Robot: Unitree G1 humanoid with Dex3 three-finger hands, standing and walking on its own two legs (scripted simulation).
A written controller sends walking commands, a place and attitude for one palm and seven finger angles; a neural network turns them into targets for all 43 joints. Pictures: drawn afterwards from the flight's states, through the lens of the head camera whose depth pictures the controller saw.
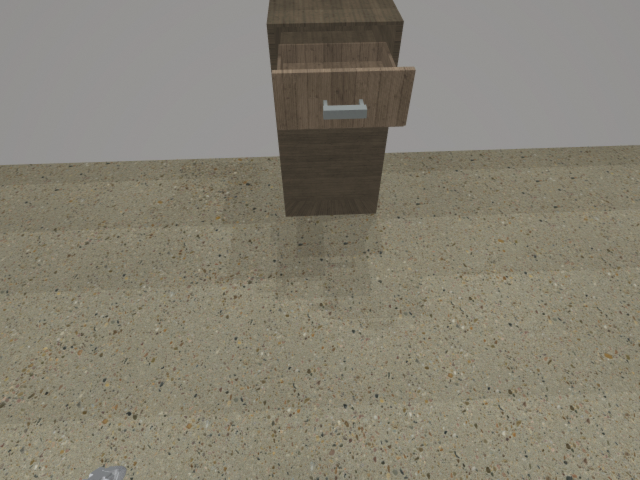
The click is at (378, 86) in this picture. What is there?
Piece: drawer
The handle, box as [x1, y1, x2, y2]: [323, 99, 366, 119]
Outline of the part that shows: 366,106 363,104 362,99 359,99 358,105 330,106 327,105 326,100 323,100 323,119 366,117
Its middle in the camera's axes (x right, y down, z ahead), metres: +0.06 -0.34 +1.01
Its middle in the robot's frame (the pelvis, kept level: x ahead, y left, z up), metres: +0.99 +0.00 -0.05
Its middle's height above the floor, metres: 0.72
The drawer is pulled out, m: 0.30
